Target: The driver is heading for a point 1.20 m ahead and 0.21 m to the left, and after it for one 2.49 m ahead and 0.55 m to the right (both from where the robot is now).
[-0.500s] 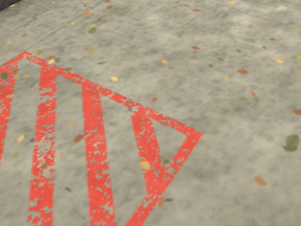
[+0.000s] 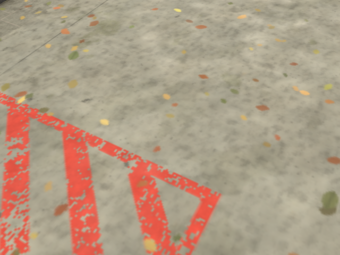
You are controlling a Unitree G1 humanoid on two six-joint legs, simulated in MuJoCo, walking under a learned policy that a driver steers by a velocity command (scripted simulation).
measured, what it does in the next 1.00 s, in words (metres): walks ahead: right foot, then left foot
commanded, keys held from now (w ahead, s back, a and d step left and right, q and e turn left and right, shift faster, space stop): w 0.28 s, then no key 0.22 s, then q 0.48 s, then w+q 0.02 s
